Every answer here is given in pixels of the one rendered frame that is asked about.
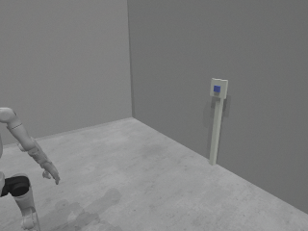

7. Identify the robot right thigh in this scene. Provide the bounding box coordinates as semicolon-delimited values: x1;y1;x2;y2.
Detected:
5;172;36;230

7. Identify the button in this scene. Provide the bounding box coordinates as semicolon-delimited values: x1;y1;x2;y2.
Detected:
214;85;220;92

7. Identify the robot right shin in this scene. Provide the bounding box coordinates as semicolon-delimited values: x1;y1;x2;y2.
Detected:
26;212;41;231

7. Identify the panel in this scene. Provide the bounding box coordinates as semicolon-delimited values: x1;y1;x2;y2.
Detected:
209;78;228;166

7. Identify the right robot upper arm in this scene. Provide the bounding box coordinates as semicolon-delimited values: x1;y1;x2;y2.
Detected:
0;107;36;152

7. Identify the robot right forearm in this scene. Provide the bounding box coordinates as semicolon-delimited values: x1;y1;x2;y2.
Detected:
27;137;53;170

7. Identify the right robot hand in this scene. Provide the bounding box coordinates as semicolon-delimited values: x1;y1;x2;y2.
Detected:
42;165;61;185

